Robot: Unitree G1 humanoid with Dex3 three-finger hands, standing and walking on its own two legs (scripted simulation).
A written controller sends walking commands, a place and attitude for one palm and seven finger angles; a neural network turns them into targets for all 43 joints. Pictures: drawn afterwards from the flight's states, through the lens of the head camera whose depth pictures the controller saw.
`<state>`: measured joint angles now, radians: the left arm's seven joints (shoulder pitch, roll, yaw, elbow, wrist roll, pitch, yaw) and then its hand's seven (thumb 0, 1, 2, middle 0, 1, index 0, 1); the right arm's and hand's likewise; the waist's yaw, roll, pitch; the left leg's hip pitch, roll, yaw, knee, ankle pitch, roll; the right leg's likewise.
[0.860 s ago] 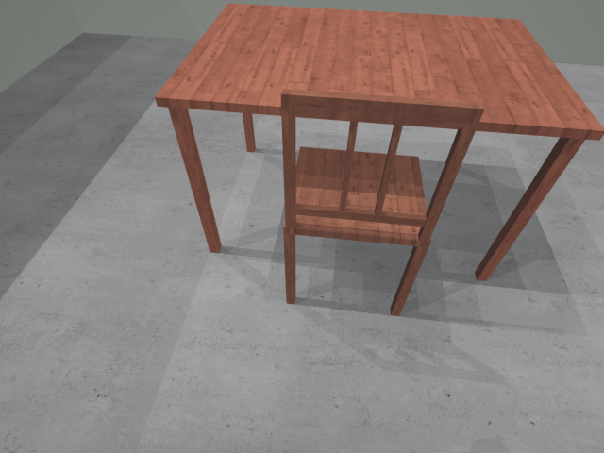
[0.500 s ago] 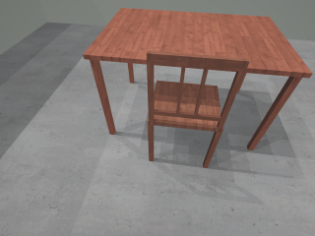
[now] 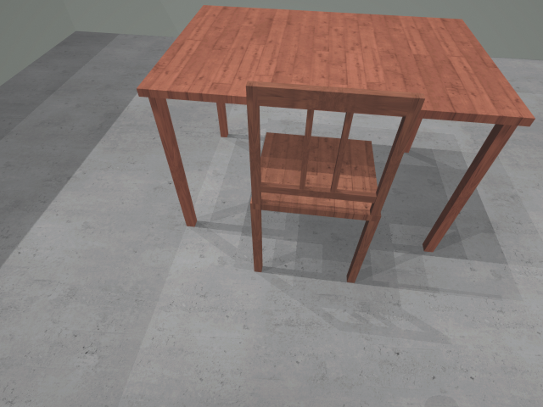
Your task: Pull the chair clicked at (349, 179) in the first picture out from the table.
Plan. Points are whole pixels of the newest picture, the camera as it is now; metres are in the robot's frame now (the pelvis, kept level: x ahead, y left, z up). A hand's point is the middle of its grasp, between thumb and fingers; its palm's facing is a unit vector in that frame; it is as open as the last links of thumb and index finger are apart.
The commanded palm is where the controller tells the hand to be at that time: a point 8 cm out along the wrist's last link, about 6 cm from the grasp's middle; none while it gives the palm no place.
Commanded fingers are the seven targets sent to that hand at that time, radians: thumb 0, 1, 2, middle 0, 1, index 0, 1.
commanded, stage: look at it before walking up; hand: left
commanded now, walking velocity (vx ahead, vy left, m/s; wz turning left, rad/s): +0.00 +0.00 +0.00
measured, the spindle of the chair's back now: (306, 151) +0.78 -0.06 -0.11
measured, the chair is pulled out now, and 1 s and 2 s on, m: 0.00 0.00 0.00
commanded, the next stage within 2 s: take the last steps up to it in 0.60 s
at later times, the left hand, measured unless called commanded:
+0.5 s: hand out of the picture +0.07 +0.23 -0.16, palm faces -0.02 -0.95 -0.30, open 7.4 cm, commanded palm none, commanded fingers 0.00 0.90 0.90 -0.20 -0.30 -0.20 -0.30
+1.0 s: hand out of the picture +0.05 +0.17 -0.18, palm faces -0.08 -0.97 -0.21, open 7.4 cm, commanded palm none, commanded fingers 0.00 0.90 0.90 -0.20 -0.30 -0.20 -0.30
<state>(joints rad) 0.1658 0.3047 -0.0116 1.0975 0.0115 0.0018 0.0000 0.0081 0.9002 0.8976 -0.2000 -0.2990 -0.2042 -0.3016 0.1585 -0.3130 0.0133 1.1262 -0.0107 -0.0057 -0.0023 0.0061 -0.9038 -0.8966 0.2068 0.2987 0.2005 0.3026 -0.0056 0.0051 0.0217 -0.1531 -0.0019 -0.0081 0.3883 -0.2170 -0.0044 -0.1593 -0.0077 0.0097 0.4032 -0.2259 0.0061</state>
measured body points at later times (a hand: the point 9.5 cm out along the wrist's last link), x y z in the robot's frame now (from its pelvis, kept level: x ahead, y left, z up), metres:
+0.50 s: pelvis +0.01 +0.00 +0.00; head +0.01 -0.01 +0.45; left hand +0.07 +0.28 -0.14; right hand +0.07 -0.28 -0.14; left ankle +0.00 +0.12 -0.74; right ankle -0.01 -0.12 -0.74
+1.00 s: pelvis +0.04 -0.03 -0.01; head +0.04 -0.03 +0.44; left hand +0.06 +0.23 -0.16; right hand +0.03 -0.28 -0.17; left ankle +0.00 +0.12 -0.74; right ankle +0.03 -0.13 -0.73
